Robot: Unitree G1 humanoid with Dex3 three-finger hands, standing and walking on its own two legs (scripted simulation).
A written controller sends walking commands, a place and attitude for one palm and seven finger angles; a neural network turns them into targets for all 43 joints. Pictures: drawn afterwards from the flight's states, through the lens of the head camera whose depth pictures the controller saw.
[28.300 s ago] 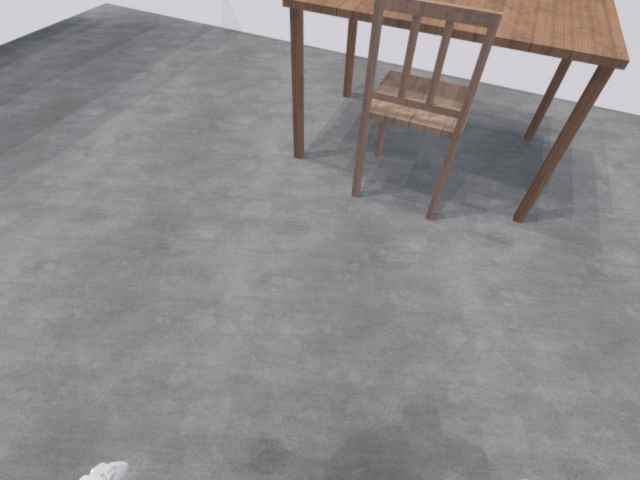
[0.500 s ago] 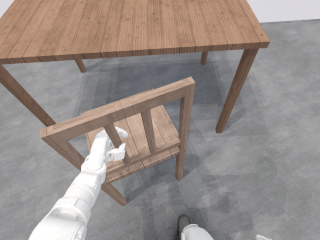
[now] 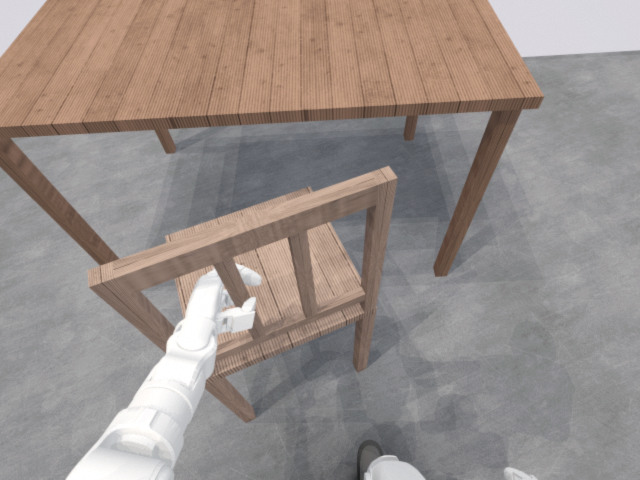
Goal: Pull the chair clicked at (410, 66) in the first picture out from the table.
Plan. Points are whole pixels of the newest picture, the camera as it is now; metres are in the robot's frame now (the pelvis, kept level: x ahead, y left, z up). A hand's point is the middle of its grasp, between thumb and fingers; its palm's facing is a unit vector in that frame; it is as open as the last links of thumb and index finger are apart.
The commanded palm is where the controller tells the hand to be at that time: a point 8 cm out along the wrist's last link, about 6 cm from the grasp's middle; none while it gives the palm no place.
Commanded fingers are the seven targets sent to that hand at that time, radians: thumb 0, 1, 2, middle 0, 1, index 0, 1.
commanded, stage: stop walking, hand still on the chair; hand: left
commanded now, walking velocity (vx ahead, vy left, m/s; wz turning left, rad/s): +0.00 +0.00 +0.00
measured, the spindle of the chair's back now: (242, 301) +0.38 +0.13 -0.09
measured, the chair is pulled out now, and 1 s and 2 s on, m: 0.24 0.24 0.24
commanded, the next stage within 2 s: open the thumb and straighten the fingers in 0.70 s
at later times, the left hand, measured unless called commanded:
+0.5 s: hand (244, 309) +0.35 +0.12 -0.05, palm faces -0.07 -0.98 -0.20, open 5.8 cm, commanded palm +0.34 +0.17 -0.03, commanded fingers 0.00 0.90 0.90 -0.50 -1.45 -0.50 -1.45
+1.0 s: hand (235, 306) +0.35 +0.13 -0.04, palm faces -0.10 -0.98 -0.19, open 7.0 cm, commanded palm +0.33 +0.17 -0.03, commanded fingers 0.00 -0.43 0.26 -0.47 -1.38 -0.47 -1.38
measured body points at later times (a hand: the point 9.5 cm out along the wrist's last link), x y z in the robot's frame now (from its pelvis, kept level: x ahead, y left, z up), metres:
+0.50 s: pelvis +0.04 +0.00 +0.00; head +0.08 -0.01 +0.45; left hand +0.35 +0.17 -0.03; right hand +0.18 -0.24 -0.11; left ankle -0.07 +0.11 -0.73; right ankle +0.12 -0.10 -0.73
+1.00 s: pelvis +0.04 +0.02 +0.00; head +0.07 +0.02 +0.44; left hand +0.35 +0.18 -0.03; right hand +0.16 -0.24 -0.11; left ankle -0.07 +0.11 -0.73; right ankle +0.12 -0.10 -0.73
